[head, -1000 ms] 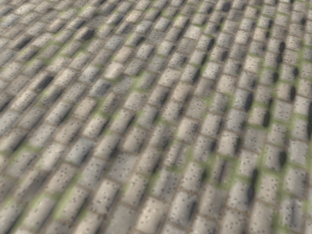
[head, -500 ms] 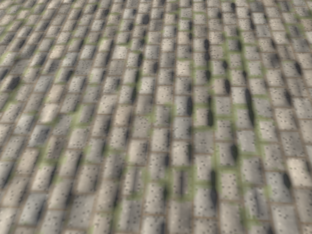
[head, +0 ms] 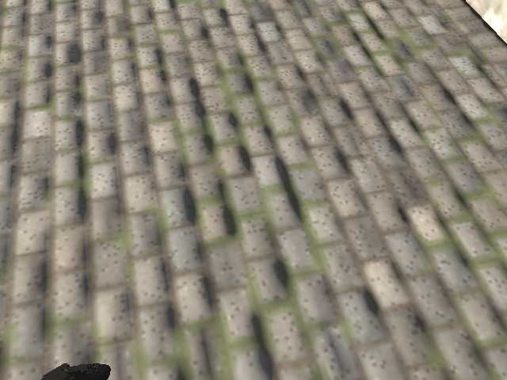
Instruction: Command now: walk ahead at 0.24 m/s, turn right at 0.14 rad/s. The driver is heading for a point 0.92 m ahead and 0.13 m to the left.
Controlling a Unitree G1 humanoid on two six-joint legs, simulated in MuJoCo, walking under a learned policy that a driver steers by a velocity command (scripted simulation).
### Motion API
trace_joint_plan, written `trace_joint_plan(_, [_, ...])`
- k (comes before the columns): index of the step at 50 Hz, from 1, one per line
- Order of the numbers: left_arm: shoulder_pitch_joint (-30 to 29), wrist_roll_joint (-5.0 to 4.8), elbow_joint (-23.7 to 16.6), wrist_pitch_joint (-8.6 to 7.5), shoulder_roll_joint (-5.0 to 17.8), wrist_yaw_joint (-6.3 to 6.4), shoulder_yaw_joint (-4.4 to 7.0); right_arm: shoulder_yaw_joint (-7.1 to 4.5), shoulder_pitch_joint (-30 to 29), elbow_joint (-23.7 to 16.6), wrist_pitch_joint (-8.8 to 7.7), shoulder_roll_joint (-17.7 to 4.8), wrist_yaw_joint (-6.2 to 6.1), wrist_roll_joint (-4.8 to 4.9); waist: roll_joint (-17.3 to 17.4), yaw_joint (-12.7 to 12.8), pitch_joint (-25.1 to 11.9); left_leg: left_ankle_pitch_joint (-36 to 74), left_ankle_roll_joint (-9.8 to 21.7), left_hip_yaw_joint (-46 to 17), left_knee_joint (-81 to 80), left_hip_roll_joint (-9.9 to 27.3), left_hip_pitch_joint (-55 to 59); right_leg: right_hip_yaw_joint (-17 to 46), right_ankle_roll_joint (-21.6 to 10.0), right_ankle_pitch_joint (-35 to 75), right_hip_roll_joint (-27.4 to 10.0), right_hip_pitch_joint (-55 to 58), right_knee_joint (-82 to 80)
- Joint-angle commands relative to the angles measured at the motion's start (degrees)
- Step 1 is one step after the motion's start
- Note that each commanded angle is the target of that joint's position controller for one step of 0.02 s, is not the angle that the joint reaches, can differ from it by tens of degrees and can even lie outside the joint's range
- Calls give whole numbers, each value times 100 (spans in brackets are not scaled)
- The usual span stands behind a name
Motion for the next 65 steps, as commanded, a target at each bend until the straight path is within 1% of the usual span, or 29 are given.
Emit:
trace_joint_plan(1, [-365,-19,-513,-95,354,-70,108,-228,-260,-313,-5,-1173,-29,81,1056,306,-96,3740,733,-548,131,1170,-295,-220,-179,285,319,989,-640])
trace_joint_plan(2, [-78,16,-419,-90,465,-63,168,-232,-360,-330,6,-1195,-42,98,1032,521,-246,4085,634,-522,466,1132,-225,-234,-308,427,404,1434,-916])
trace_joint_plan(3, [411,66,-246,-80,614,-31,251,-219,-404,-343,2,-1156,-49,103,906,799,-517,4427,512,-413,1026,984,-307,-303,-480,813,504,2215,-1218])
trace_joint_plan(4, [864,123,-144,-69,878,36,334,-160,-312,-372,-34,-989,-45,29,655,1001,-872,3883,289,-217,1870,701,-770,-89,-672,2057,169,3225,-1208])
trace_joint_plan(5, [1383,313,-148,-3,1311,123,373,8,136,-510,-101,-542,-2,-192,-524,948,-1816,1148,-72,-31,3755,251,-2351,1494,-1404,4539,-1406,5258,-571])
trace_joint_plan(6, [1432,249,-93,60,1077,80,265,118,798,-292,-90,-417,47,-130,-1259,824,-2860,-2328,-248,-531,5022,-81,-2782,2786,-2186,4784,-2327,5690,-834])
trace_joint_plan(7, [1271,143,-77,130,801,29,211,-47,472,-237,-2,-971,56,16,-642,939,-2528,-2199,-280,-741,5401,176,-2907,2439,-1969,3656,-1880,5058,-1104])
trace_joint_plan(8, [763,67,-77,142,649,15,150,-50,-34,-384,78,-960,28,81,-444,826,-1660,-1906,-298,-533,5327,332,-3264,1883,-1717,2935,-1561,4368,-1322])
trace_joint_plan(9, [386,63,-61,133,479,8,83,-30,-286,-405,169,-829,-34,25,-143,698,-1168,-1601,-342,-487,4995,489,-3207,1535,-1545,2410,-1302,3597,-1557])
trace_joint_plan(10, [53,98,-48,125,429,-4,62,-35,-295,-397,286,-752,-102,-28,-151,488,-870,-1328,-388,-495,4553,605,-2767,1217,-1398,1976,-1111,2790,-1805])
trace_joint_plan(11, [-175,173,-8,118,523,-13,105,-12,-150,-349,379,-631,-148,-51,-310,311,-738,-1007,-440,-362,4215,555,-2189,925,-1335,1702,-926,2081,-2021])
trace_joint_plan(12, [-307,223,28,104,525,-11,120,10,-24,-302,427,-520,-187,-76,-435,225,-702,-864,-473,-260,3864,481,-1825,736,-1355,1528,-825,1733,-2125])
trace_joint_plan(13, [-362,237,82,91,489,-2,116,29,4,-289,449,-463,-213,-105,-528,204,-723,-746,-484,-228,3505,452,-1601,626,-1378,1359,-775,1600,-2157])
trace_joint_plan(14, [-356,230,142,89,463,13,111,40,-80,-306,459,-453,-225,-133,-554,242,-765,-529,-459,-230,3159,447,-1451,606,-1379,1003,-761,1585,-2178])
trace_joint_plan(16, [-352,198,252,127,448,54,100,29,-302,-346,481,-508,-222,-142,-529,326,-774,114,-371,-211,2555,416,-1153,675,-1323,-106,-781,1512,-2253])
trace_joint_plan(17, [-396,176,303,158,435,71,86,23,-368,-352,484,-512,-207,-154,-492,303,-699,478,-304,-168,2209,372,-918,673,-1228,-854,-730,1362,-2257])
trace_joint_plan(18, [-423,155,355,185,381,80,58,23,-414,-356,478,-495,-187,-194,-440,260,-588,788,-224,-101,1837,303,-645,648,-1063,-1668,-616,1170,-2246])
trace_joint_plan(19, [-323,159,451,198,241,85,4,20,-501,-391,472,-514,-171,-257,-345,258,-420,876,-133,-145,1549,310,-482,621,-821,-2320,-456,1002,-2204])
trace_joint_plan(20, [-114,184,587,203,130,82,-41,18,-625,-503,456,-631,-177,-297,-116,313,-161,1016,8,-472,1087,561,-504,562,-520,-2747,-262,893,-2059])
trace_joint_plan(21, [148,218,639,200,194,77,-18,-46,-807,-627,446,-1032,-220,-239,528,594,76,847,212,-808,805,923,-885,312,-258,-2657,82,1008,-1683])
trace_joint_plan(22, [304,179,668,228,90,119,-28,-59,-1109,-533,435,-997,-211,-187,1320,813,96,-741,370,-870,485,873,-1862,-83,-104,-1886,317,1827,-1456])
trace_joint_plan(23, [145,169,713,250,245,166,2,11,-1290,-594,393,-697,-185,-211,1295,716,262,-1293,275,-825,280,701,-2246,-107,-63,-1460,315,2209,-1245])
trace_joint_plan(24, [104,153,737,266,293,200,34,62,-1322,-553,344,-538,-176,-239,1235,712,229,-1168,151,-757,278,651,-2284,-99,-104,-1213,281,2362,-1185])
trace_joint_plan(26, [211,180,868,291,325,228,55,76,-1254,-494,242,-535,-155,-173,922,663,118,-311,21,-597,551,528,-1900,11,-182,-876,198,2338,-1238])
trace_joint_plan(28, [222,156,977,257,282,214,55,66,-1065,-394,196,-595,-165,-126,627,574,-105,454,24,-503,816,481,-1478,37,-206,-459,156,2327,-1236])
trace_joint_plan(31, [223,103,1148,231,265,208,63,72,-1047,-307,210,-582,-179,-116,434,527,-313,1200,79,-426,1001,433,-1171,21,-180,111,130,2448,-1161])
trace_joint_plan(35, [266,76,1393,276,287,241,80,74,-1118,-186,252,-562,-169,-97,277,541,-360,1640,114,-369,1042,383,-1059,4,-162,496,112,2634,-1102])
trace_joint_plan(47, [168,58,2034,403,396,350,95,62,-1212,252,309,-523,-156,-91,304,591,-192,1759,108,-260,853,276,-986,-19,-127,521,80,2863,-1202])
trace_joint_plan(65, [171,61,2720,399,310,380,24,106,-977,704,325,-442,-220,-101,296,602,49,1022,95,-203,600,194,-1091,-98,-68,-127,124,2705,-1425])
Keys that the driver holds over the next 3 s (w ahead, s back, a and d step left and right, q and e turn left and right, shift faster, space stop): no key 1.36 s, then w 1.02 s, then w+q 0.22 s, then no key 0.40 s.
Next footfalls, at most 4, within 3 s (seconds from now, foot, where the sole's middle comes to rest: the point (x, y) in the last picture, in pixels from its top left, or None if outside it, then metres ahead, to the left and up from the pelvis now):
0.08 right None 0.21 -0.13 -0.78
0.40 left None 0.19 0.12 -0.78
2.08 left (193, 327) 0.61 0.10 -0.78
2.60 right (266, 226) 0.92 -0.14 -0.78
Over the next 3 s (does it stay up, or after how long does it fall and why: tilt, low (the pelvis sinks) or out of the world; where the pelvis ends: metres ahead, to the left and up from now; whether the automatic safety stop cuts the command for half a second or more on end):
stays up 0.88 -0.02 0.00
